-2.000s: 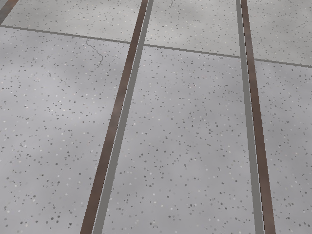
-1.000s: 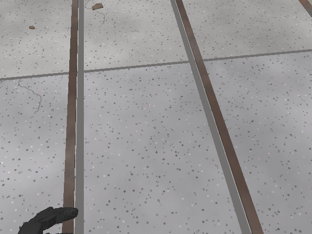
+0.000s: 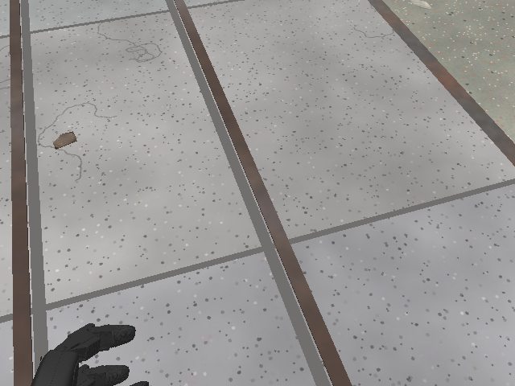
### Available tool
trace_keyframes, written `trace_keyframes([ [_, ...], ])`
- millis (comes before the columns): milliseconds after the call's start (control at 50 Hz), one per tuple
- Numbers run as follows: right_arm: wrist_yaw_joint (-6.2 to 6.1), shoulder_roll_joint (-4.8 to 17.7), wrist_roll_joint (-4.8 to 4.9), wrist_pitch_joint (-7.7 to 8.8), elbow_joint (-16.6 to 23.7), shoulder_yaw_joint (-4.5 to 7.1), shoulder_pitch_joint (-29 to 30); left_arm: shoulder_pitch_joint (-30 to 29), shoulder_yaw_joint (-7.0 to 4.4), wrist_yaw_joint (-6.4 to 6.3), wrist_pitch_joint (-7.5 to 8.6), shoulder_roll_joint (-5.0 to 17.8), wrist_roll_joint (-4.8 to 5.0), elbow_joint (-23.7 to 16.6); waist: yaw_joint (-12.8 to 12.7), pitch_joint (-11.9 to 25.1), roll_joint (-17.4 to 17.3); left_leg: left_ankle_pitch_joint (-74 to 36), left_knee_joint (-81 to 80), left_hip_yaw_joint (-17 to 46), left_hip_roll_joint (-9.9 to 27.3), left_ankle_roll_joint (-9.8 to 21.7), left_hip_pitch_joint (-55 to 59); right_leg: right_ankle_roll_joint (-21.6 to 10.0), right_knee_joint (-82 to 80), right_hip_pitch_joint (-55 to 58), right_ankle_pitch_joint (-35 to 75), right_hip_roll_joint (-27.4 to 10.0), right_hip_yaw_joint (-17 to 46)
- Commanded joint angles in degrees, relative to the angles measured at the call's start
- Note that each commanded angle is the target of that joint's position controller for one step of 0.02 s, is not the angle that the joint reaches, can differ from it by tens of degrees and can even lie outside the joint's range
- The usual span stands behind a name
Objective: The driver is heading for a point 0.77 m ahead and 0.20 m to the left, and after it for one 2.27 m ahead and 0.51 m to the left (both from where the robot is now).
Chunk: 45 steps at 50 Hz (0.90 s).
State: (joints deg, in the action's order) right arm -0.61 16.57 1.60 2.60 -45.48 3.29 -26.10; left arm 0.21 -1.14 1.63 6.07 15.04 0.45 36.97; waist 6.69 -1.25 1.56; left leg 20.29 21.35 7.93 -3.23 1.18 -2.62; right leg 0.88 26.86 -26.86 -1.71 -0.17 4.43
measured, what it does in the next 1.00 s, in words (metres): walks ahead, turning left: right foot, then left foot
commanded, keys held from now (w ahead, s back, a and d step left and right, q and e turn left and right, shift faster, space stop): w+q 0.84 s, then w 0.06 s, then w+e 0.10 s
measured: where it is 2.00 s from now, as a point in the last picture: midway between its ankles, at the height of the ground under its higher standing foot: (154, 309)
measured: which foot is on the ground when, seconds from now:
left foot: down 0.00-0.04, up 0.06-0.52, down 0.54-1.00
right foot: up 0.00-0.00, down 0.02-0.54, up 0.56-1.00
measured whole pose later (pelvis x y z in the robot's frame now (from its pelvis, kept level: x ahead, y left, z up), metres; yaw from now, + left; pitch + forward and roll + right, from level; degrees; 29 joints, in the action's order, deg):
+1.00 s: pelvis +0.52 +0.13 +0.00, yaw +33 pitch +2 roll +1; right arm -0.6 17.5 0.9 2.2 -41.5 3.7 -21.5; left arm 2.5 -1.6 2.1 6.0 16.5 0.1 40.0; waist 4.5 -0.6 2.3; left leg 22.3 23.7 9.9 -5.7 3.4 -2.4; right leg 0.5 28.6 -29.2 0.7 -0.5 2.4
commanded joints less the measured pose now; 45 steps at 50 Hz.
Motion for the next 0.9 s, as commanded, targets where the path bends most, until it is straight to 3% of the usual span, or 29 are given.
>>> trace_keyframes([
  [20, -0.21, 6.2, -0.55, 0.41, 5.0, 1.24, 4.4, 12.2, -4.58, -1.07, 1.15, 10.8, -0.58, -1.0, -11.4, 8.1, -5.7, -16.2, 11.8, 8.4, 8.1, 4.9, -12.1, -4.6, -1.4, 25.6, -3.2, -5.1, 2.9],
  [40, -0.24, 1.7, -2.02, 0.73, 6.2, -0.13, 1.4, 20.7, -5.57, -1.52, 0.59, 14.9, -0.79, -0.1, -12.7, 17.2, 5.7, 2.9, 30.0, 2.1, 2.2, 2.1, -23.5, -8.7, 0.3, 42.2, -4.6, -17.1, 15.7],
  [60, -0.28, 1.6, 0.48, 1.26, 7.9, -0.44, -3.7, 22.7, -5.91, -1.0, -0.39, 16.1, -0.64, 1.6, -10.3, 20.0, 20.6, 15.4, 44.5, -0.8, 0.2, 0.5, -39.4, -15.5, -8.0, 48.5, -22.5, -25.1, 39.3],
  [80, -0.54, 7.2, 1.44, 1.03, 6.5, 1.03, -0.3, 19.9, -4.73, -0.9, -0.41, 10.7, -0.25, 0.8, -11.3, 12.2, 10.4, 10.7, 50.5, 1.5, 3.9, -0.1, -43.5, -14.0, -10.9, 42.0, -30.9, -22.7, 36.6],
  [100, -0.45, 8.7, 0.98, 0.65, 7.4, 1.56, 4.6, 17.0, -3.95, -1.02, -0.45, 8.3, -0.14, 0.7, -11.3, 6.2, 6.1, 5.6, 51.0, 0.0, 5.5, -0.2, -43.8, -12.2, -11.3, 35.4, -25.7, -20.5, 27.3],
  [120, -0.37, 7.8, 0.29, 0.21, 7.3, 1.58, 6.1, 14.2, -3.35, -0.85, -0.35, 6.7, -0.57, 0.8, -9.7, 3.3, 2.7, 1.6, 49.6, -0.5, 7.3, -0.7, -41.3, -11.5, -12.6, 29.3, -17.5, -17.9, 20.7],
  [140, -0.15, 6.9, -0.16, -0.07, 7.8, 1.71, 7.0, 12.2, -3.11, -0.84, -0.27, 5.5, -0.97, 1.2, -8.4, 1.6, 3.7, -0.9, 47.4, -0.4, 8.8, -0.9, -39.8, -11.4, -13.7, 25.5, -12.4, -16.2, 16.1],
  [180, 0.43, 4.8, 0.1, -0.8, 8.1, 1.48, 7.1, 11.0, -3.28, -1.01, 0.23, 5.2, -1.14, 2.2, -7.1, 0.5, 5.3, -3.6, 45.6, -1.5, 10.1, -1.3, -36.5, -11.1, -16.3, 21.0, -5.9, -14.0, 8.9],
  [260, 0.89, 3.2, -0.43, -1.18, 10.6, 0.89, 11.4, 12.1, -4.31, -1.35, 0.77, 7.9, -0.86, 4.4, -7.3, -0.8, 2.2, -10.3, 38.0, -1.9, 10.7, -2.6, -39.2, -12.5, -18.5, 21.3, 3.8, -14.7, 1.0],
  [340, 2.35, 2.2, -0.35, -0.44, 12.4, 0.11, 17.9, 13.1, -4.69, -1.68, 0.11, 10.1, -0.52, 6.0, -9.5, -2.1, 1.0, -20.7, 24.8, -5.1, 9.8, -1.7, -36.4, -11.0, -18.7, 22.5, 6.6, -13.5, -6.7],
  [440, 3.91, 3.0, -0.17, -0.5, 16.2, 0.12, 25.0, 16.9, -5.43, -1.77, -1.4, 12.7, 0.82, 8.3, -11.0, -3.8, 1.0, -17.3, 16.3, -9.0, 8.1, 1.3, -35.7, -8.9, -15.6, 29.8, 11.9, -15.7, -10.9],
  [480, 4.09, 4.7, -0.46, -0.83, 16.8, 1.01, 23.4, 16.8, -5.92, -2.07, -2.16, 14.5, 1.21, 8.4, -8.9, -1.3, 2.8, -11.5, 15.1, -12.1, 4.8, 3.6, -29.9, -7.6, -8.8, 31.9, 29.2, -15.8, -13.3],
  [500, 3.98, 6.4, -0.63, -1.1, 16.1, 1.97, 19.3, 16.6, -6.17, -2.3, -2.59, 15.3, 1.4, 8.3, -6.2, 1.6, 3.5, -9.2, 14.6, -13.7, 2.3, 5.1, -23.8, -6.9, -1.7, 31.8, 38.0, -15.3, -14.5],
  [520, 3.51, 8.9, -0.48, -1.36, 14.0, 3.58, 10.7, 16.0, -5.96, -2.56, -2.94, 15.0, 1.59, 8.0, -1.2, 6.2, 2.4, -11.9, 11.2, -14.4, -0.2, 7.1, -11.5, -5.3, 9.6, 27.8, 39.9, -13.6, -16.3],
  [540, 2.38, 13.0, -0.17, -1.99, 11.5, 5.52, 0.7, 17.0, -4.98, -2.8, -2.69, 12.7, 0.4, 7.2, 3.1, 11.5, -2.2, -13.3, 10.4, -6.3, 3.5, 10.0, 6.6, -2.9, 26.3, 14.4, 25.5, -11.4, -16.3],
  [560, 1.92, 19.7, 0.27, -1.57, 12.1, 6.17, 3.1, 22.3, -2.18, -1.91, -1.37, 4.2, -2.0, 3.6, -4.5, 15.9, -18.4, -3.9, 5.1, 26.9, 18.9, 20.3, 24.3, 0.6, 46.7, -11.8, -29.3, 0.3, -12.5],
  [580, 2.22, 14.9, -0.17, -0.61, 14.1, 4.76, 1.0, 17.1, -2.73, -1.11, 0.64, 9.0, -0.33, 3.3, 0.1, 23.9, -11.7, 4.3, -3.2, 40.4, 22.6, 22.6, 26.8, -0.1, 53.0, -17.2, -32.4, 1.1, 0.9],
  [600, 2.46, 11.9, -0.8, 0.22, 13.1, 3.76, 2.8, 11.5, -3.52, -0.71, 1.54, 11.7, 1.85, 1.4, 0.6, 15.1, -8.4, 0.8, -4.5, 32.1, 20.9, 19.4, 21.2, -1.1, 52.1, -21.4, -26.5, -1.4, 1.1],
  [620, 2.41, 10.8, -0.67, 0.63, 13.1, 3.39, 6.0, 10.6, -3.05, -0.98, 2.07, 10.6, 1.4, 1.1, -1.9, 9.8, -4.4, -4.8, -4.6, 25.1, 18.4, 17.6, 12.7, -1.6, 47.2, -19.7, -21.4, -3.8, 0.7],
  [640, 2.29, 9.3, -0.85, 0.69, 13.6, 2.92, 9.8, 10.8, -3.19, -1.43, 2.1, 10.4, -0.01, 1.8, -4.4, 6.6, -2.4, -11.7, -4.8, 19.9, 16.2, 16.1, 5.1, -1.1, 42.3, -16.1, -18.6, -5.5, 0.6],
  [660, 2.09, 8.0, -1.55, 0.79, 14.3, 2.37, 12.1, 12.0, -3.5, -1.5, 1.53, 10.8, -0.66, 2.2, -6.5, 5.4, -3.4, -17.3, -5.9, 16.5, 14.5, 15.6, -0.2, -0.8, 39.7, -11.9, -16.6, -6.6, 1.1],
  [720, 1.41, 8.2, -1.36, 1.22, 13.6, 2.36, 12.7, 12.7, -3.24, -1.57, -0.2, 9.0, -1.46, 2.5, -8.0, 4.0, -3.8, -25.3, -8.1, 12.0, 12.7, 16.4, -7.9, 1.8, 33.8, -8.2, -13.6, -6.1, -0.4],
  [780, 0.3, 9.7, -0.97, 1.04, 11.8, 2.81, 10.3, 6.3, -2.36, -1.64, -0.6, 6.8, -1.6, 0.8, -6.2, 1.5, -4.1, -24.2, -8.4, 8.0, 9.9, 14.5, -11.2, 3.5, 22.0, -8.3, -3.3, -4.4, -1.0],
  [840, -0.24, 10.2, -0.57, 0.55, 10.3, 2.98, 7.9, -0.2, -1.71, -0.97, -0.18, 5.5, -1.03, -0.7, -3.6, 0.6, -5.5, -17.7, -7.6, 7.1, 7.9, 11.8, -13.0, 3.5, 9.7, -3.6, 6.2, -1.5, -1.3],
  [900, -0.25, 9.6, -0.28, 0.52, 8.2, 2.78, 5.1, -2.8, -1.85, -0.09, 0.5, 6.5, -0.3, -1.3, -2.2, 0.3, -6.4, -14.2, -5.8, 9.4, 10.1, 11.1, -9.7, 2.4, 4.7, -1.7, 8.8, -1.2, -0.6],
])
